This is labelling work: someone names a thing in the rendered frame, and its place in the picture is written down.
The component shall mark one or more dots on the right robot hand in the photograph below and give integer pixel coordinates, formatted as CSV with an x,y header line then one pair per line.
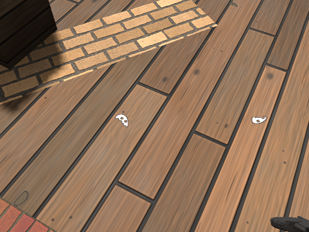
x,y
290,224

